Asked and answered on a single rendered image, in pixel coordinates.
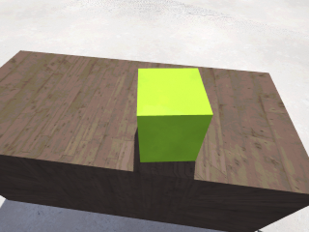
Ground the pedestal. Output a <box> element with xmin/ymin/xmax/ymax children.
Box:
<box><xmin>0</xmin><ymin>50</ymin><xmax>309</xmax><ymax>232</ymax></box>

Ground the carton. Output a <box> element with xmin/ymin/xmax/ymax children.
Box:
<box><xmin>136</xmin><ymin>68</ymin><xmax>213</xmax><ymax>162</ymax></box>

